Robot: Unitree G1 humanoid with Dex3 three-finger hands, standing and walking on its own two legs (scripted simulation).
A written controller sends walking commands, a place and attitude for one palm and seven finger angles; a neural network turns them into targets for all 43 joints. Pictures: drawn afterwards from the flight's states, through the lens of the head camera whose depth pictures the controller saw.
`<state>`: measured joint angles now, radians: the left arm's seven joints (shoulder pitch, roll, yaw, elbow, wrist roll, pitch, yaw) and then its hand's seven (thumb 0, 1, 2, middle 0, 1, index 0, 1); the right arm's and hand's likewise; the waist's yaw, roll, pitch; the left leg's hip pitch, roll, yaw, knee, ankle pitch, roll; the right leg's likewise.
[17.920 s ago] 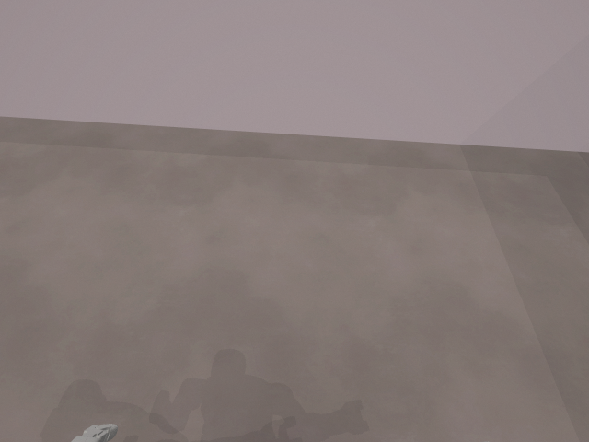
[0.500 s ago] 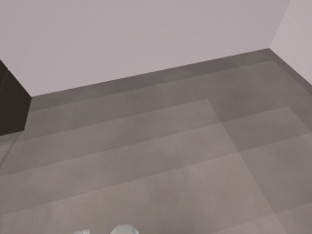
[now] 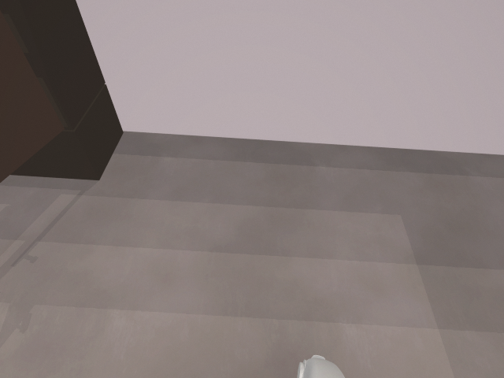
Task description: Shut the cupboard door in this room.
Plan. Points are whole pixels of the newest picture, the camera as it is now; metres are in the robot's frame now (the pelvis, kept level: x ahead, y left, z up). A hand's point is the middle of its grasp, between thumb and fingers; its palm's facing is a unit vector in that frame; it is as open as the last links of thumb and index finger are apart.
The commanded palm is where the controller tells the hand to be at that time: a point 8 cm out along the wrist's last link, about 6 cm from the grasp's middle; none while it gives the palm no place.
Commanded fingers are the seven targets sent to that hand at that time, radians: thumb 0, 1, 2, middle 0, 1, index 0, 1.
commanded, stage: walk to a spot facing it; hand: left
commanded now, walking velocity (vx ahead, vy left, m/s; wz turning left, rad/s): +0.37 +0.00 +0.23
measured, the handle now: out of the picture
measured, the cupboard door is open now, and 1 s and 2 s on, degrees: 74 74 74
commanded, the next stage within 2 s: turn to face it in 1.40 s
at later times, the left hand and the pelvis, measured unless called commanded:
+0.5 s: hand (180, 366) +0.17 +0.14 -0.16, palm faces +0.21 -0.95 -0.21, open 7.3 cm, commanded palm none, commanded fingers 0.00 0.90 0.90 -0.20 -0.30 -0.20 -0.30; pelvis +0.20 -0.04 +0.00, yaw +10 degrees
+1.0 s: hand (159, 235) +0.44 +0.25 -0.16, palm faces +0.26 -0.95 -0.17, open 7.4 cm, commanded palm none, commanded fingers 0.00 0.90 0.90 -0.20 -0.30 -0.20 -0.30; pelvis +0.40 +0.05 +0.00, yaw +13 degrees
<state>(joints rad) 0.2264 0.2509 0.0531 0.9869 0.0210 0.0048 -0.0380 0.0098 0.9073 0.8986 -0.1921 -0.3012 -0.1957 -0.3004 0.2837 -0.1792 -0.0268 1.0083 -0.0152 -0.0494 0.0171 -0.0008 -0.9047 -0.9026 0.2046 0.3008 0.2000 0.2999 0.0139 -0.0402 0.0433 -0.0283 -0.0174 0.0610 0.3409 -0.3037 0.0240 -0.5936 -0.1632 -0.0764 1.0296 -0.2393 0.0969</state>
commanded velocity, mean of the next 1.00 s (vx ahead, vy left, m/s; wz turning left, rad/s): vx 0.37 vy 0.00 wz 0.17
